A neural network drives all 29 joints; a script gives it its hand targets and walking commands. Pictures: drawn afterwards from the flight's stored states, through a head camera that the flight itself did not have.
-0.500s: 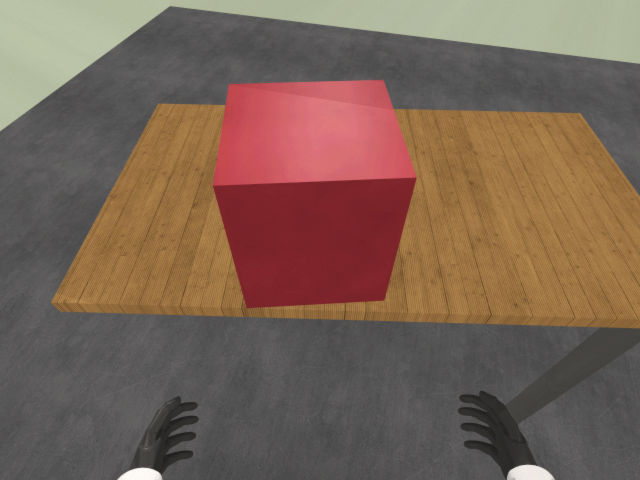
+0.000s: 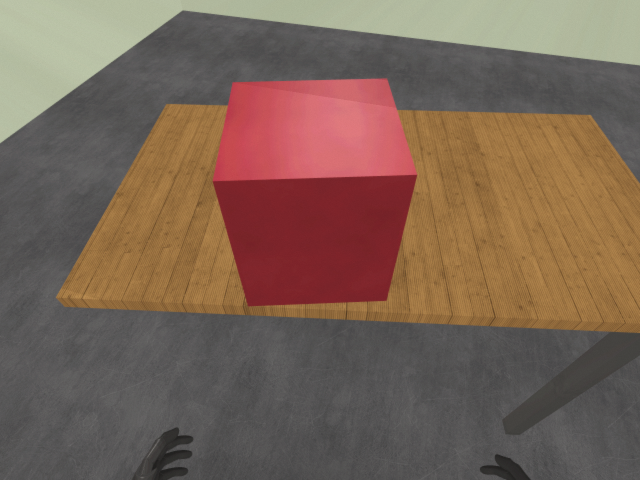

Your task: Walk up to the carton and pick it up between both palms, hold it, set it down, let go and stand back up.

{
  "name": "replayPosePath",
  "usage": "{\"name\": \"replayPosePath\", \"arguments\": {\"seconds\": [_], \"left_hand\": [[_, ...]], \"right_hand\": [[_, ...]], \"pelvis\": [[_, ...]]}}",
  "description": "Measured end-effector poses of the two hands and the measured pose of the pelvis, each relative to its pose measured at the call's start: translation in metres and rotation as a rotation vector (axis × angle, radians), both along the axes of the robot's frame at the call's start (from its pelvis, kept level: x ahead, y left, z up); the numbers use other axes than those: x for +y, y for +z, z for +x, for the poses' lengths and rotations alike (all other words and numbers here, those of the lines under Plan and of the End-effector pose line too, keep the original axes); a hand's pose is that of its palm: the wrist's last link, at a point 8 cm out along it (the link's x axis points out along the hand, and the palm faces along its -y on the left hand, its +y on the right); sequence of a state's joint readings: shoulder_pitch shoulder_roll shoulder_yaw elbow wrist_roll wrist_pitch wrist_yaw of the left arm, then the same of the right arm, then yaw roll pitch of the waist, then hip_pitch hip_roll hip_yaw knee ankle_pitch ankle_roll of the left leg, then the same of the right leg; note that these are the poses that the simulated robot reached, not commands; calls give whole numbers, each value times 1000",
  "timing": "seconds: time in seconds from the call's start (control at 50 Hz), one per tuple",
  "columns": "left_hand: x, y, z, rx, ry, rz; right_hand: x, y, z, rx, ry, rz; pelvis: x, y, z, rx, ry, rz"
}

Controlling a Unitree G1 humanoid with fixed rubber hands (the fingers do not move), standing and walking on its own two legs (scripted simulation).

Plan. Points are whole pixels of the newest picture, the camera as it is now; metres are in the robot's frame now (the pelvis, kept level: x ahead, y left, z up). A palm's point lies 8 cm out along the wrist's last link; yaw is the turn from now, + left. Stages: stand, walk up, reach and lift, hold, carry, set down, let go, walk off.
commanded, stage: stand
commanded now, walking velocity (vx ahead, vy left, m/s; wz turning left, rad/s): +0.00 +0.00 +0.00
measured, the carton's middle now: (314, 198) +0.46 +0.02 +0.08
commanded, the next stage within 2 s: none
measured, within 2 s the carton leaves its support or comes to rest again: neither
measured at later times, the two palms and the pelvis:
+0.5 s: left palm out of the picture +0.00 +0.23 -0.14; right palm out of the picture +0.01 -0.23 -0.14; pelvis +0.00 +0.00 +0.00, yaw +2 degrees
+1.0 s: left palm out of the picture -0.07 +0.20 -0.15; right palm out of the picture -0.06 -0.20 -0.15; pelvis -0.02 +0.00 +0.00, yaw +2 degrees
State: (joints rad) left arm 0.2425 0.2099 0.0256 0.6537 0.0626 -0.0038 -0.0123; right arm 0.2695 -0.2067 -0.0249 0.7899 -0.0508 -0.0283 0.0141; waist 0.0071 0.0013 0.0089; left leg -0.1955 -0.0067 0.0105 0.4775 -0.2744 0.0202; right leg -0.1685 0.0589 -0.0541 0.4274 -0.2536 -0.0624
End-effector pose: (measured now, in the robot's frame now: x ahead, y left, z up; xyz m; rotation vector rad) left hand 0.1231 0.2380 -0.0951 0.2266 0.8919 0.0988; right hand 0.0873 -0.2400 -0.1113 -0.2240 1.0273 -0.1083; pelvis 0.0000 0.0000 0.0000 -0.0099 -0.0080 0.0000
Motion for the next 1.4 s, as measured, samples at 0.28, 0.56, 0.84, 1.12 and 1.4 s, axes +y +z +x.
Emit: {"name": "replayPosePath", "arguments": {"seconds": [0.28,0.56,0.84,1.12,1.4], "left_hand": [[6,-31,-88,252,133,-14],[-12,-44,-139,391,185,-62],[-29,-51,-179,515,198,-96],[-42,-52,-197,556,206,-115],[-54,-53,-212,594,215,-128]], "right_hand": [[-1,-18,-59,199,-42,4],[18,-26,-85,272,-53,31],[33,-31,-132,393,-79,59],[44,-37,-149,430,-81,91],[41,-37,-157,462,-84,92]], "pelvis": [[0,-1,7,12,25,2],[3,1,-1,-15,41,3],[3,2,-14,-26,45,4],[1,2,-21,-31,40,9],[-4,2,-25,-25,40,10]]}}
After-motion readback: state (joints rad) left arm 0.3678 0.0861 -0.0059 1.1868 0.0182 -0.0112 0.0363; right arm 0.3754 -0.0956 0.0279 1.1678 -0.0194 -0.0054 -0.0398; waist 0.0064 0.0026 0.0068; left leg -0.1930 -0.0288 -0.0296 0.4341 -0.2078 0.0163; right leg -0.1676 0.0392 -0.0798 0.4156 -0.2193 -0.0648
